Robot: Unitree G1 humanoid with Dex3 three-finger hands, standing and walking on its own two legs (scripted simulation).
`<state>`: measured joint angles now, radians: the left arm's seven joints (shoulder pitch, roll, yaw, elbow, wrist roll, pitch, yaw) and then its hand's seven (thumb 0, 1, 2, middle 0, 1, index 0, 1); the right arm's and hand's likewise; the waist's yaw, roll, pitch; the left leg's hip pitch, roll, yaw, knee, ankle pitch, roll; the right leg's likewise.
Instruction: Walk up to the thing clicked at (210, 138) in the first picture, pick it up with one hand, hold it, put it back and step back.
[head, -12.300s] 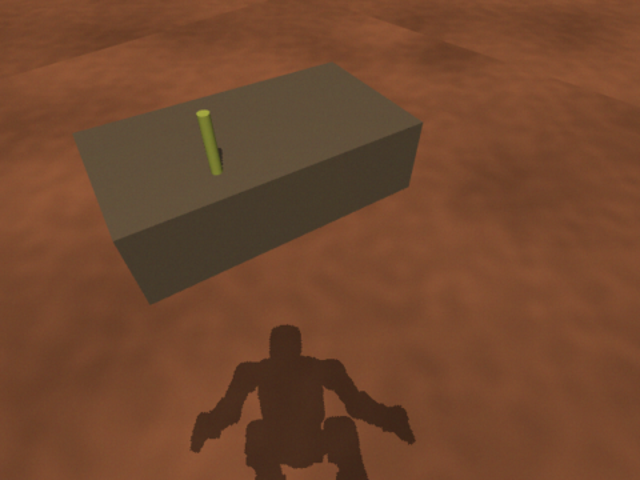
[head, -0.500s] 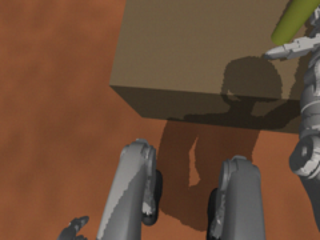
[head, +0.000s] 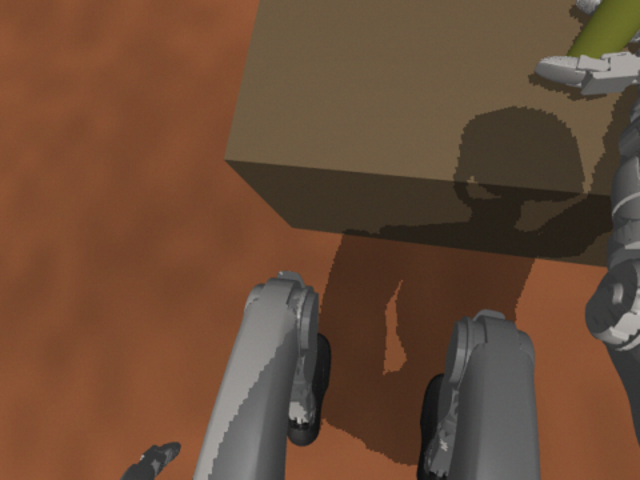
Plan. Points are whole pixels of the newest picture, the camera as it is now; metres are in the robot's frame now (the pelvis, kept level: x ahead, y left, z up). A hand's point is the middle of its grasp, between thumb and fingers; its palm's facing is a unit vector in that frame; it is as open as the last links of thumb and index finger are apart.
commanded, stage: close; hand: right
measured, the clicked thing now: out of the picture +0.60 -0.19 +0.07
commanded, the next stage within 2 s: settle in 0.18 s
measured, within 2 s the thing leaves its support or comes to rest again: leaves its support in 0.54 s
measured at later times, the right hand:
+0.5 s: hand (621, 24) +0.59 -0.19 +0.03, palm faces +0.11 +0.99 -0.04, open 5.5 cm
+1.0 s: hand out of the picture +0.60 -0.19 +0.11, palm faces +0.12 +0.99 -0.03, open 5.5 cm
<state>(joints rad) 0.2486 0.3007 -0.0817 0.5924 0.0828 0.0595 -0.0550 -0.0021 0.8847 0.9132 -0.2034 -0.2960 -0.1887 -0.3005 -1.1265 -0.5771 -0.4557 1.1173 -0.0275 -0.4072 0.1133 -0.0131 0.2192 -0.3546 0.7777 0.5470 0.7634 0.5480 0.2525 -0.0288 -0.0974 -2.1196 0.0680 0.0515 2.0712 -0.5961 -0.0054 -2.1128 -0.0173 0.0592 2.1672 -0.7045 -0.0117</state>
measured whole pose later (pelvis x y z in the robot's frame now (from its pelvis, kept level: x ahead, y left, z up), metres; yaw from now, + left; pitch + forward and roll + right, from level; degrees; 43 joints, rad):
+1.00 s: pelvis +0.01 +0.00 +0.07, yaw +0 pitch +37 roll +4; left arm 0.27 0.29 -0.05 0.59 0.04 0.05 -0.02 0.00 0.89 0.90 -0.22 -0.30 -0.20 -0.30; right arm -1.12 -0.57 -0.43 1.09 -0.01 -0.33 0.10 0.00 -0.11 -1.19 1.01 1.17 1.01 1.16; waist 0.23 -0.03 -0.14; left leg -1.92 0.05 0.05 1.85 -0.58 0.00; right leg -1.91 -0.03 0.04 1.94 -0.69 -0.01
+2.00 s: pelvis +0.03 +0.00 +0.13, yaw +0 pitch +35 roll +3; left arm 0.28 0.26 -0.04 0.61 0.04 0.04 -0.02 0.00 0.89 0.90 -0.21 -0.29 -0.20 -0.29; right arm -1.02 -0.51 -0.43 1.03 0.02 -0.35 0.08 0.00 -0.11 -1.19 1.01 1.17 1.01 1.16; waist 0.21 -0.03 -0.15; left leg -1.72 0.04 0.05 1.67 -0.56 0.00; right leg -1.70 -0.04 0.03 1.75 -0.67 0.00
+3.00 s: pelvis +0.07 +0.01 +0.30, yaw -2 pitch +15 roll +2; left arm 0.25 0.24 0.02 0.69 0.01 -0.06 0.03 0.00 0.87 0.91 -0.19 -0.29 -0.18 -0.29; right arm -0.33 -0.22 -0.20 0.59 0.13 -0.39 0.02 0.00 -0.10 -1.20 1.02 1.16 1.01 1.16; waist 0.06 0.00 -0.10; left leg -0.85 0.02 0.05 1.01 -0.42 0.00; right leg -0.83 -0.05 0.01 1.07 -0.50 0.01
